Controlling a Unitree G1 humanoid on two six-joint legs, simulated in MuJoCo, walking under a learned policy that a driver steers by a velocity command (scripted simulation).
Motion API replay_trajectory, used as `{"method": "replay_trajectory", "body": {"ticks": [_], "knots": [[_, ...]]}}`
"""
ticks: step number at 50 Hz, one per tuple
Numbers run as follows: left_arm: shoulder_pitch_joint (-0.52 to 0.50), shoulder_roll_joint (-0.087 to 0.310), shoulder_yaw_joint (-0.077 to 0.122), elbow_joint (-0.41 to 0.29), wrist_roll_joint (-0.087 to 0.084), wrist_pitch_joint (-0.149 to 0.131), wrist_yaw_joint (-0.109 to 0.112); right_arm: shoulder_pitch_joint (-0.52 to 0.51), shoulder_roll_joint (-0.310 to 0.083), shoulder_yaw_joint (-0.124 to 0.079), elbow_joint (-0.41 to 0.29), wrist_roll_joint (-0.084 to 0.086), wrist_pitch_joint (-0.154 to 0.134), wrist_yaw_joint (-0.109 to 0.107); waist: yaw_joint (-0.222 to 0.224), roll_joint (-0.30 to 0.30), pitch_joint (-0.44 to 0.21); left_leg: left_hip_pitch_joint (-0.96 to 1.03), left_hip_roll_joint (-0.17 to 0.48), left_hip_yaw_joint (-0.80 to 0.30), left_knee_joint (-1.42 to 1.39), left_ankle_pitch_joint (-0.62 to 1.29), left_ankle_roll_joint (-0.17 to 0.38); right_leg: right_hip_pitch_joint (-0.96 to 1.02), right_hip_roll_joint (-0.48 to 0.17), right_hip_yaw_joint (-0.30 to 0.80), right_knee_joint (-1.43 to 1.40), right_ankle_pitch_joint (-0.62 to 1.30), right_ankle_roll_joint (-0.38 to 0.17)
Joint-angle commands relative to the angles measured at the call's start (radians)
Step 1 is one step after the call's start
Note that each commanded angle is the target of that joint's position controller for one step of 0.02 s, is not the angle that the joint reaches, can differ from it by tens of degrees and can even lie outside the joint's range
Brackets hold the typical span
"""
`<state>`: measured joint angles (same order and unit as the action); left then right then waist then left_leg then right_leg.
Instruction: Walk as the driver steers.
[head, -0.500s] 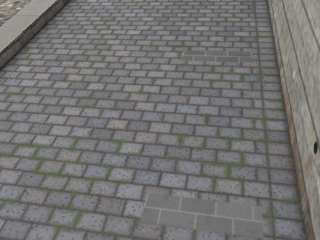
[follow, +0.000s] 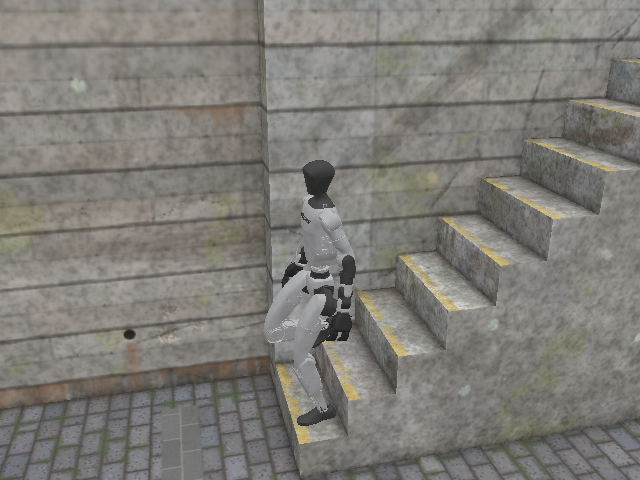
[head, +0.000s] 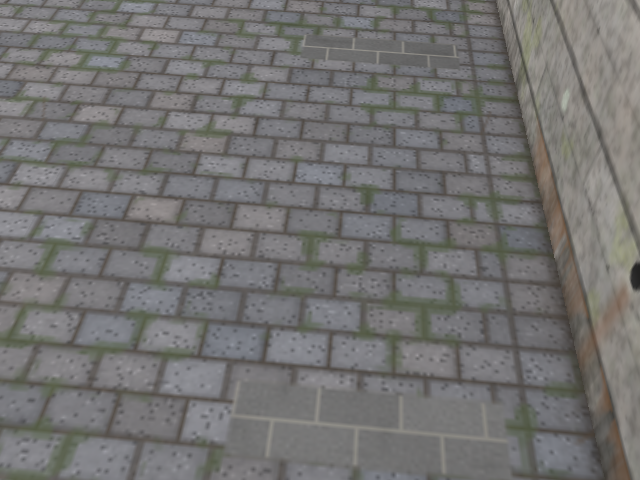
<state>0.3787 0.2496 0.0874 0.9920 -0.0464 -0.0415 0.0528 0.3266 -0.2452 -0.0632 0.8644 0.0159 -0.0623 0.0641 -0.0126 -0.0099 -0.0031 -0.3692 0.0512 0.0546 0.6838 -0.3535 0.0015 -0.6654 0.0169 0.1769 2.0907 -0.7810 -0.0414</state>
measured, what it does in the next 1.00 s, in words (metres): goes down, turning right: right foot 0.20 m lower, then left foot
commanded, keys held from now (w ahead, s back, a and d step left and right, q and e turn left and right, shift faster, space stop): w+e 0.58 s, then w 0.20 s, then w+q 0.22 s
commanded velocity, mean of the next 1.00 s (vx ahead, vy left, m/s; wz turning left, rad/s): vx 0.50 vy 0.00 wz -0.30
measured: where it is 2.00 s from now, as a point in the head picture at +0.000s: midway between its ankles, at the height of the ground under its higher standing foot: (347, 284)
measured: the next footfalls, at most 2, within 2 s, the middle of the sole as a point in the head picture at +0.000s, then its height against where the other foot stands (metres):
right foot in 0.46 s outside the picture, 0.20 m lower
left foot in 0.82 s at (315, 410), level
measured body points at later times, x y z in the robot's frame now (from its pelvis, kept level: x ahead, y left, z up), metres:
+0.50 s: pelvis +0.34 -0.03 -0.18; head +0.38 -0.05 +0.27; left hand +0.59 +0.14 -0.28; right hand +0.22 -0.26 -0.32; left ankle +0.11 +0.13 -0.62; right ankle +0.41 -0.13 -0.92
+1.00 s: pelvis +0.66 -0.04 -0.19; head +0.69 -0.03 +0.26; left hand +0.88 +0.16 -0.30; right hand +0.67 -0.32 -0.29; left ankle +0.72 +0.02 -0.93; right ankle +0.58 -0.18 -0.84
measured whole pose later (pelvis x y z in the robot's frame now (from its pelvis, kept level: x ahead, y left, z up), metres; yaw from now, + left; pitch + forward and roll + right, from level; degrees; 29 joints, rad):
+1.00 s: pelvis +0.66 -0.04 -0.19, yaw -18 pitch +2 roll -2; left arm 0.19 0.27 0.05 0.77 0.01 -0.08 0.01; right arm 0.29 -0.23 -0.06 0.74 0.00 -0.10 0.03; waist -0.03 -0.02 0.00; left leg -0.34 -0.06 -0.05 0.48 -0.18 0.06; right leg -0.52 0.00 0.04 1.12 -0.33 -0.04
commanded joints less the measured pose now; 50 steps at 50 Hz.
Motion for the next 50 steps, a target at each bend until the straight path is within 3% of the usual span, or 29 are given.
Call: {"method": "replay_trajectory", "body": {"ticks": [1,3,4,5,7,8,9,14,18,20,22,23,24,25,26,27,28,29,30,32,35,38,41,42,43,44,46,48,50], "knots": [[-0.136,-0.042,-0.034,-0.163,-0.066,0.0,-0.006,0.247,-0.044,0.005,0.099,-0.026,0.008,0.004,-0.023,0.124,-0.015,0.304,0.426,-0.607,-0.242,-0.18,0.248,-0.67,-0.085,0.073,-0.238,0.432,-0.047],[-0.137,0.015,-0.022,-0.162,0.007,0.028,-0.008,0.06,0.001,0.046,0.055,-0.077,-0.024,-0.023,0.063,0.088,0.13,-0.036,0.363,-0.445,-0.268,0.017,0.206,-0.495,-0.067,0.082,-0.557,0.693,-0.011],[-0.155,0.019,-0.01,-0.17,0.047,0.026,-0.012,0.005,0.001,0.051,0.038,-0.075,-0.034,-0.05,0.071,0.085,0.123,-0.129,0.313,-0.346,-0.276,0.161,0.188,-0.363,-0.065,0.082,-0.765,0.814,0.019],[-0.1,0.003,-0.008,-0.141,0.069,0.026,-0.016,0.028,-0.071,0.034,0.072,-0.073,-0.044,-0.074,0.105,0.149,0.069,-0.183,0.281,-0.302,-0.28,0.283,0.194,-0.23,-0.059,0.045,-0.721,0.918,0.032],[-0.158,0.047,0.006,-0.182,0.045,0.006,-0.042,0.041,-0.065,0.036,0.084,-0.039,-0.053,-0.111,0.089,0.2,0.058,-0.063,0.219,-0.182,-0.231,0.271,0.124,-0.215,-0.039,0.048,-0.976,1.178,0.027],[-0.25,0.034,-0.003,-0.212,0.035,0.0,-0.054,0.084,-0.06,0.033,0.101,-0.02,-0.065,-0.133,0.057,0.114,0.114,-0.108,0.182,-0.097,-0.224,0.136,0.108,-0.146,-0.008,0.008,-1.202,1.37,0.036],[-0.296,0.009,-0.012,-0.21,0.054,-0.013,-0.068,0.145,-0.063,0.03,0.124,-0.002,-0.067,-0.148,0.018,0.078,0.096,-0.123,0.157,-0.065,-0.215,0.055,0.103,-0.01,0.019,-0.049,-1.298,1.489,0.036],[-0.49,-0.017,-0.026,-0.277,0.036,-0.003,-0.118,0.281,-0.029,0.014,0.149,-0.008,-0.049,-0.154,-0.108,0.094,0.211,0.247,0.197,-0.068,-0.021,0.002,0.101,-0.254,0.004,-0.03,-1.464,1.357,0.02],[-0.592,-0.046,-0.058,-0.308,0.021,-0.014,-0.185,0.288,-0.031,0.004,0.11,-0.009,-0.022,-0.144,-0.15,0.044,0.18,0.327,0.221,-0.056,0.155,0.098,0.084,-0.188,-0.056,-0.102,-1.59,1.305,0.01],[-0.378,-0.018,-0.048,-0.217,0.007,-0.007,-0.175,0.156,-0.084,-0.01,0.088,-0.009,-0.014,-0.117,-0.039,0.048,0.105,0.276,0.224,-0.05,0.305,0.207,0.084,0.084,-0.114,-0.103,-1.684,1.293,-0.033],[-0.07,0.072,-0.001,-0.087,0.034,-0.009,-0.15,0.131,-0.1,-0.019,0.106,0.007,-0.025,-0.099,0.106,0.017,-0.016,0.09,0.136,0.01,0.754,0.411,0.049,0.589,-0.041,-0.212,-1.795,1.341,-0.086],[0.122,0.145,0.018,-0.022,0.051,-0.012,-0.139,0.055,-0.086,-0.02,0.094,-0.017,-0.044,-0.093,0.227,-0.185,-0.019,-0.114,-0.02,0.105,1.204,-0.209,-0.014,0.815,-0.084,-0.188,-1.838,1.534,-0.165],[0.104,0.236,0.023,-0.033,0.086,-0.027,-0.111,0.163,-0.003,-0.006,0.025,-0.029,-0.071,-0.083,0.119,-0.355,-0.158,-0.559,-0.019,-0.031,1.399,-0.508,-0.039,1.244,-0.185,-0.027,-1.392,1.848,-0.234],[0.11,0.233,0.027,-0.059,0.064,-0.023,-0.09,0.122,-0.057,0.003,-0.06,-0.011,-0.101,-0.079,0.161,-0.387,-0.339,-0.698,-0.014,-0.139,1.398,-0.466,-0.072,1.392,-0.258,0.148,-1.332,1.843,-0.379],[0.104,0.174,0.014,-0.101,0.067,-0.006,-0.077,0.036,-0.101,0.002,-0.106,0.013,-0.114,-0.071,0.18,-0.168,-0.4,-0.753,0.024,-0.173,1.219,-0.365,-0.036,1.394,-0.281,0.221,-1.461,1.381,-0.378],[0.041,0.164,0.016,-0.126,0.046,0.004,-0.067,-0.011,-0.088,0.0,-0.114,0.001,-0.113,-0.079,0.136,-0.015,-0.355,-0.744,0.044,-0.137,1.196,-0.342,-0.031,1.243,-0.266,0.262,-1.527,1.209,-0.357],[0.003,0.233,0.024,-0.138,0.041,-0.004,-0.055,0.014,-0.079,-0.006,-0.146,0.041,-0.118,-0.071,0.036,-0.027,-0.373,-0.73,0.045,-0.223,0.968,-0.064,-0.02,1.072,-0.372,0.487,-1.632,0.789,-0.394],[-0.166,0.188,0.015,-0.21,0.035,-0.007,-0.036,-0.06,-0.104,-0.017,-0.161,0.026,-0.087,-0.088,-0.014,0.044,-0.186,-0.632,0.08,-0.212,0.796,-0.015,-0.08,0.734,-0.35,0.495,-1.692,0.92,-0.376],[-0.259,0.15,0.0,-0.235,0.044,0.001,-0.035,-0.042,-0.113,-0.023,-0.156,0.001,-0.063,-0.094,-0.067,0.095,-0.117,-0.48,0.104,-0.209,0.68,-0.003,-0.112,0.5,-0.318,0.438,-1.719,0.991,-0.357],[-0.282,0.121,-0.017,-0.244,0.024,-0.01,-0.029,-0.046,-0.063,-0.006,-0.187,-0.01,-0.05,-0.089,-0.089,0.043,-0.051,-0.311,0.13,-0.171,0.412,0.046,-0.135,0.271,-0.255,0.311,-1.742,1.075,-0.313],[-0.138,0.13,-0.008,-0.203,0.001,-0.016,-0.012,-0.182,-0.023,0.011,-0.22,-0.023,-0.053,-0.066,-0.004,-0.044,-0.12,-0.062,0.026,-0.107,0.096,0.361,-0.095,0.286,-0.095,0.109,-1.732,0.982,-0.223],[-0.055,0.105,-0.01,-0.194,0.0,-0.021,-0.027,-0.288,-0.066,-0.003,-0.265,-0.015,-0.056,-0.046,0.04,-0.026,-0.055,-0.065,-0.014,-0.082,-0.07,0.338,-0.042,0.413,-0.134,0.15,-1.701,0.853,-0.186],[-0.068,0.098,-0.013,-0.207,0.032,-0.021,-0.048,-0.101,-0.133,-0.036,-0.213,-0.032,-0.063,-0.047,-0.042,-0.034,-0.112,0.147,-0.039,-0.055,-0.111,0.369,0.052,0.456,-0.078,0.077,-1.459,0.959,-0.111],[-0.053,0.059,-0.028,-0.226,0.053,-0.029,-0.052,0.089,-0.201,-0.055,-0.182,-0.025,-0.064,-0.05,-0.104,0.09,-0.209,0.406,0.098,-0.265,-0.108,0.451,0.143,0.289,0.009,-0.021,-1.137,0.789,-0.066],[0.108,-0.006,-0.045,-0.22,0.022,-0.055,-0.064,0.195,-0.287,-0.075,-0.138,-0.026,-0.064,-0.036,-0.061,0.434,-0.337,0.674,0.326,-0.813,-0.307,0.234,0.352,-0.017,0.124,-0.075,-0.768,0.238,-0.008],[0.069,0.056,-0.037,-0.213,0.014,-0.066,-0.067,0.159,-0.203,-0.059,-0.151,-0.004,-0.066,-0.034,-0.067,0.302,-0.241,0.672,0.326,-0.956,-0.384,-0.077,0.337,-0.191,0.062,-0.01,-0.683,0.218,-0.018],[-0.181,0.103,-0.024,-0.273,0.038,-0.059,-0.053,-0.023,-0.147,-0.037,-0.198,-0.012,-0.058,-0.041,-0.052,0.055,-0.006,0.356,0.231,-0.64,-0.374,0.118,0.239,-0.179,-0.03,-0.063,-0.793,0.428,-0.028],[-0.19,0.09,-0.018,-0.292,0.063,-0.057,-0.043,-0.061,-0.127,-0.029,-0.206,-0.017,-0.056,-0.039,0.004,0.054,-0.024,0.212,0.153,-0.498,-0.392,0.385,0.221,-0.024,-0.073,-0.075,-0.959,0.483,-0.011],[-0.181,0.06,-0.021,-0.286,0.057,-0.047,-0.038,-0.06,-0.098,-0.023,-0.201,-0.005,-0.054,-0.041,0.028,0.078,-0.058,0.187,0.113,-0.417,-0.412,0.483,0.219,0.056,-0.065,-0.105,-1.087,0.492,0.016]]}}
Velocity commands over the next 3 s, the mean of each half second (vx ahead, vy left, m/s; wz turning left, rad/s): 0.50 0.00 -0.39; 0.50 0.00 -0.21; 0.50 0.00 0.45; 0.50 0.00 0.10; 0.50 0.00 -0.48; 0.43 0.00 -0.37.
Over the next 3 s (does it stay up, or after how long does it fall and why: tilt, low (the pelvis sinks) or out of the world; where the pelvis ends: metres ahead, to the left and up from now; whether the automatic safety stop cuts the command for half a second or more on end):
stays up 1.66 -0.17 -0.19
